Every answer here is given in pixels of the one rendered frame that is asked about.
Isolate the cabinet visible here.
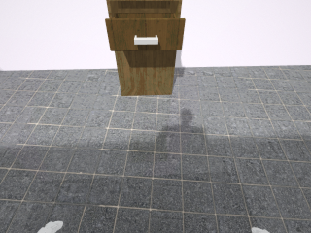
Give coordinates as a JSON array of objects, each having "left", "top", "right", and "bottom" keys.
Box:
[{"left": 106, "top": 0, "right": 183, "bottom": 96}]

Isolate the drawer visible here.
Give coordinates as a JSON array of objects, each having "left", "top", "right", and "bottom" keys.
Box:
[{"left": 105, "top": 13, "right": 186, "bottom": 51}]

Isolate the handle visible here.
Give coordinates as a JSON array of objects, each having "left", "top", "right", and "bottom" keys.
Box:
[{"left": 134, "top": 35, "right": 158, "bottom": 45}]

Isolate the robot left hand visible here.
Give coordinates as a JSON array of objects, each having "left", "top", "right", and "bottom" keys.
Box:
[{"left": 37, "top": 220, "right": 63, "bottom": 233}]

